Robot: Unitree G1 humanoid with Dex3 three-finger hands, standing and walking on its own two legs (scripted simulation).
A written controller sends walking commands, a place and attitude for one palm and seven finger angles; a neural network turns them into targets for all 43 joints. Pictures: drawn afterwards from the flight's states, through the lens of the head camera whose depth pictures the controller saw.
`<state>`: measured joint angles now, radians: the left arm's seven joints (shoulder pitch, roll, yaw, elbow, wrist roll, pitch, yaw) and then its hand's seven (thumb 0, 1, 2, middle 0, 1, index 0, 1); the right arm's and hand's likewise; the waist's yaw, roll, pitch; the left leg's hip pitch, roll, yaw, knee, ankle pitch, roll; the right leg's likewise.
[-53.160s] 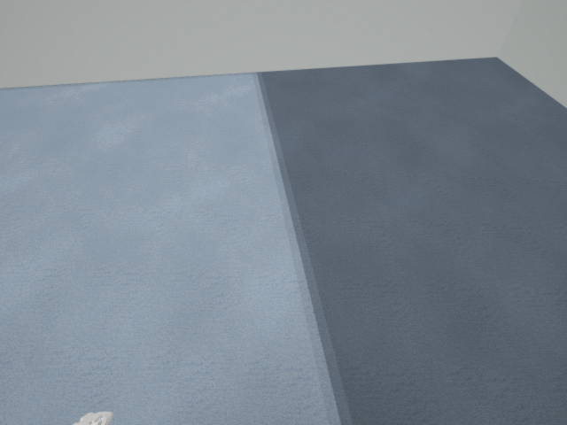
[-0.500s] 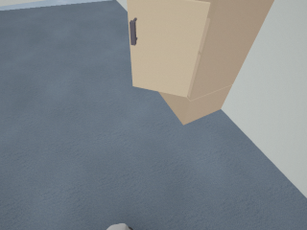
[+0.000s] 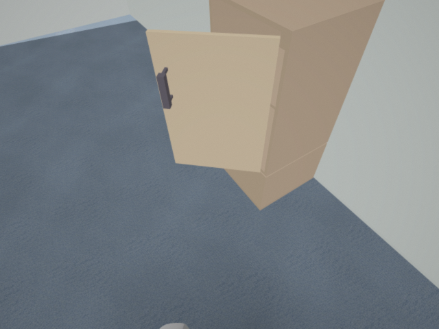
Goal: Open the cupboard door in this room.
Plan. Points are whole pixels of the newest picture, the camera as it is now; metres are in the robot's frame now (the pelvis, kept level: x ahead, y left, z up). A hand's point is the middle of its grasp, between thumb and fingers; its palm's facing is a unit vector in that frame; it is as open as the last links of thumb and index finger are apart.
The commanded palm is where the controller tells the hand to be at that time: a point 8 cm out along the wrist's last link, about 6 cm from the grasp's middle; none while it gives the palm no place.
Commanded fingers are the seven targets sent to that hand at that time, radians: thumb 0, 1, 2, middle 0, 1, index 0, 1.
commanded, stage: take the last steps up to it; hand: left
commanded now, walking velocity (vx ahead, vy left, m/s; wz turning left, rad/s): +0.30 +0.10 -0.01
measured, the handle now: (166, 88) +0.82 +0.23 -0.03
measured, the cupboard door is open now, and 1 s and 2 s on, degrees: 48 48 48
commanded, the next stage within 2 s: come to a stop and stand still in 0.36 s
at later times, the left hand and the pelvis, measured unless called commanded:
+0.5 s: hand (117, 281) +0.25 +0.26 -0.17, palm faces +0.01 -0.98 -0.18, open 7.4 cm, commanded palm none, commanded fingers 0.00 0.90 0.90 -0.20 -0.30 -0.20 -0.30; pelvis +0.19 +0.09 +0.00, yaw -3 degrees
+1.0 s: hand (119, 256) +0.31 +0.29 -0.19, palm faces -0.01 -0.98 -0.18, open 7.4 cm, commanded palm none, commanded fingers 0.00 0.90 0.90 -0.20 -0.30 -0.20 -0.30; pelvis +0.23 +0.10 -0.01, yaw -3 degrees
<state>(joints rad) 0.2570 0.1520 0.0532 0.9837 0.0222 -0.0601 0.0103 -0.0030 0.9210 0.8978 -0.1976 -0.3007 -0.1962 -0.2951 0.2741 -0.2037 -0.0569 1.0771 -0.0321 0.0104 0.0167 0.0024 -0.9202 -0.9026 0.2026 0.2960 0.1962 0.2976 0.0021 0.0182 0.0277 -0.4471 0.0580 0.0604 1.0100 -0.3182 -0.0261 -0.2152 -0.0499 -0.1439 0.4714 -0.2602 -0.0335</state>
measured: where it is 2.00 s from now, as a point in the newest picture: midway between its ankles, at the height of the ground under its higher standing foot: outside the picture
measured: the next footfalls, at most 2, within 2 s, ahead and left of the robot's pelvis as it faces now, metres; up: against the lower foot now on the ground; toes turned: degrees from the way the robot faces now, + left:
left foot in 0.24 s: +0.28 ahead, +0.20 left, +0.00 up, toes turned +0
right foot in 0.58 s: +0.29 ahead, -0.04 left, +0.00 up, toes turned -7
